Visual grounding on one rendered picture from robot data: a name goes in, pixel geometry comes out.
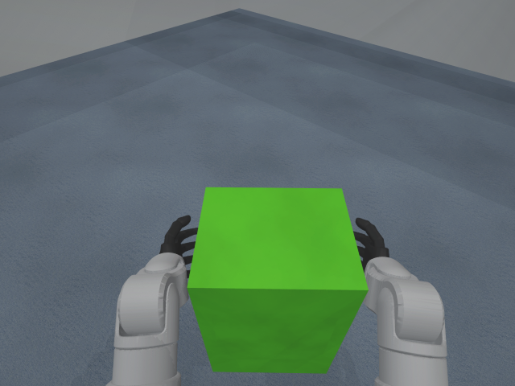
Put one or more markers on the robot left forearm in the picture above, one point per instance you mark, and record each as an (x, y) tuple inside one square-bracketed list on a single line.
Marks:
[(147, 324)]

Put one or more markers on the robot left hand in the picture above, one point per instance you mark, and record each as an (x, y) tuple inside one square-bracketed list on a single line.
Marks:
[(174, 237)]

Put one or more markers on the carton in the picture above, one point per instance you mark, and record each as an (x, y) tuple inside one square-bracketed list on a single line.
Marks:
[(276, 278)]

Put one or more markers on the robot right forearm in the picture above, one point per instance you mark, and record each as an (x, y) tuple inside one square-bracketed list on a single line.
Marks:
[(410, 326)]

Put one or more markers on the robot right hand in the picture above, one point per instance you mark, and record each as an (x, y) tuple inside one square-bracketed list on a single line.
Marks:
[(373, 242)]

